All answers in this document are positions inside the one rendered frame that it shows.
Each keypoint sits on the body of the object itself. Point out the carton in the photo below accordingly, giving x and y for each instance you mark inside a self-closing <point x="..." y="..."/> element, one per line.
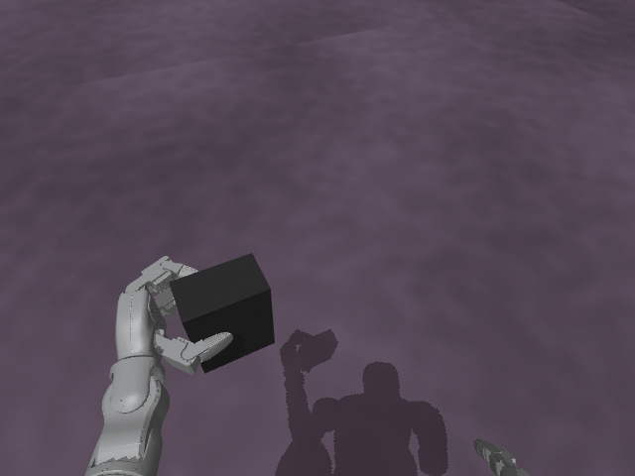
<point x="230" y="297"/>

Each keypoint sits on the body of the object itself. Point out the right robot hand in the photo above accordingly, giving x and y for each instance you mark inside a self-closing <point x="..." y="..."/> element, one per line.
<point x="501" y="461"/>

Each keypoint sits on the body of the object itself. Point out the left robot hand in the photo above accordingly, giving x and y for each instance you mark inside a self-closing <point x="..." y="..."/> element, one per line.
<point x="140" y="327"/>

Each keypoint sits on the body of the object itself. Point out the left robot arm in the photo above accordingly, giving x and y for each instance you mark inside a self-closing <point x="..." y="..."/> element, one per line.
<point x="134" y="407"/>

